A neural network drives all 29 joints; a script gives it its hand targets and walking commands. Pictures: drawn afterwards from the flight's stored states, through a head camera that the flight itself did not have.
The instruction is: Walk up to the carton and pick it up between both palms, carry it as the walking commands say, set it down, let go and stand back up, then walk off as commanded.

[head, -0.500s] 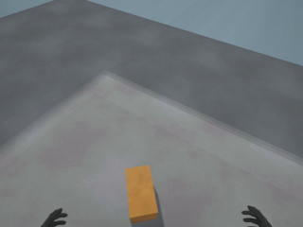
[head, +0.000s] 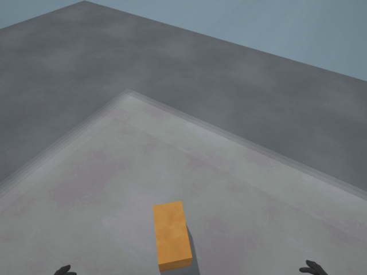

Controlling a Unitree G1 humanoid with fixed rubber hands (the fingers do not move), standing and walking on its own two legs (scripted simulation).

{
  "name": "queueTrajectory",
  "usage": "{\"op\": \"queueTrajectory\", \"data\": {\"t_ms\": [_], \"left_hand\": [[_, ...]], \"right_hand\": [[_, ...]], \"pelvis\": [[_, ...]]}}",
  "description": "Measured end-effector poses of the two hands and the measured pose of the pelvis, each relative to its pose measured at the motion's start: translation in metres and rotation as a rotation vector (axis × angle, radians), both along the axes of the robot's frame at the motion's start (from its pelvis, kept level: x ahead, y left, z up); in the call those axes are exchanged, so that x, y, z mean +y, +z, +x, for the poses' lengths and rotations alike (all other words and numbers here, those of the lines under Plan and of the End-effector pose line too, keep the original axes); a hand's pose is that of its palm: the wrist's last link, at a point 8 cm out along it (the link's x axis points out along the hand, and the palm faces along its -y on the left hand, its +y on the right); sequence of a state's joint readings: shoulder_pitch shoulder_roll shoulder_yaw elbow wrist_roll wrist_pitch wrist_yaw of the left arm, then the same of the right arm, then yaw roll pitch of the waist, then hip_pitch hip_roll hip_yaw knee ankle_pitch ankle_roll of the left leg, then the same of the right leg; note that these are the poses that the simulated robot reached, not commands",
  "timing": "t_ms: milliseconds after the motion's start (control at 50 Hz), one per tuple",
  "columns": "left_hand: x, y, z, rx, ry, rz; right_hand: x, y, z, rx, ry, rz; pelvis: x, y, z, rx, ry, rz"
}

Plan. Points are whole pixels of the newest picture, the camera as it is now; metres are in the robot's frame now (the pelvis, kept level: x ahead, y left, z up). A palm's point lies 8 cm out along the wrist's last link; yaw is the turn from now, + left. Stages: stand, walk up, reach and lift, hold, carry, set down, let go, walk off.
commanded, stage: stand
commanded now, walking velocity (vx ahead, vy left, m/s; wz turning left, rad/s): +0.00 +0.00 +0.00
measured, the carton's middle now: (171, 234) +0.44 +0.05 -0.70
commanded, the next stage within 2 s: walk off in 0.82 s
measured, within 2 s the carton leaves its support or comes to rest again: neither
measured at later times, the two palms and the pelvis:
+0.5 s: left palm out of the picture +0.08 +0.30 -0.11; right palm out of the picture +0.08 -0.31 -0.09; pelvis -0.01 +0.00 +0.00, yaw +0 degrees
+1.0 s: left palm out of the picture +0.07 +0.31 -0.11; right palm out of the picture +0.07 -0.31 -0.10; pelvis -0.02 +0.00 +0.00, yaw +0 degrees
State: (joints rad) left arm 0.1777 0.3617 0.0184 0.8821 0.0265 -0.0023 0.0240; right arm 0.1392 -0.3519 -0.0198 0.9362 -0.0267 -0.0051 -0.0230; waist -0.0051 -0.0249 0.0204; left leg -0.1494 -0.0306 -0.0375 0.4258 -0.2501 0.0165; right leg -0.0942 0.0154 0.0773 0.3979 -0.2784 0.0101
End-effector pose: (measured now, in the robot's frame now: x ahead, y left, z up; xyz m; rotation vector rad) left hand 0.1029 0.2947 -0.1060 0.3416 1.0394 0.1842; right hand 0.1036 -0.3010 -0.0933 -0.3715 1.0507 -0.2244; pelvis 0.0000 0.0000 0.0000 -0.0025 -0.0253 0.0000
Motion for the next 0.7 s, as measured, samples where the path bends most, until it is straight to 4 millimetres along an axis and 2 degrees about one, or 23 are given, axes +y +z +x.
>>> {"op": "queueTrajectory", "data": {"t_ms": [340, 700], "left_hand": [[0.005, 0.000, -0.019, 0.037, 0.014, 0.008], [0.010, 0.000, -0.030, 0.065, 0.025, 0.012]], "right_hand": [[-0.006, -0.001, -0.017, 0.035, -0.005, -0.002], [-0.009, -0.002, -0.026, 0.058, -0.008, -0.005]], "pelvis": [[-0.001, 0.002, -0.010, -0.010, 0.003, -0.001], [-0.001, 0.004, -0.016, -0.015, 0.006, -0.002]]}}
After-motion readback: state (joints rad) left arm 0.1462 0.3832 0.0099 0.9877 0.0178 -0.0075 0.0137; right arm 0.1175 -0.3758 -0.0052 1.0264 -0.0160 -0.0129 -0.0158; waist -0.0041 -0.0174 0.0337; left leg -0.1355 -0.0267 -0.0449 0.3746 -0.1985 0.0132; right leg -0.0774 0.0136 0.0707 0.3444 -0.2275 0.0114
